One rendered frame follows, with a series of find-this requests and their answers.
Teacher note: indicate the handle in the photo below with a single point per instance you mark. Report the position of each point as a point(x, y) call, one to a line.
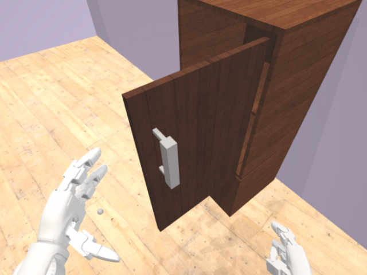
point(169, 152)

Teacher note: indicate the robot left hand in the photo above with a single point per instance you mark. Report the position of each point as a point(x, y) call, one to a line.
point(56, 223)

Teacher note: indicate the robot right hand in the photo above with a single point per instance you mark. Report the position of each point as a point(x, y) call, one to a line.
point(293, 259)

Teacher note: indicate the cupboard door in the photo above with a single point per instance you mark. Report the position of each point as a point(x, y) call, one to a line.
point(206, 109)

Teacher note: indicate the left robot forearm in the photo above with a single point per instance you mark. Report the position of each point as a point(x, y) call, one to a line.
point(43, 258)

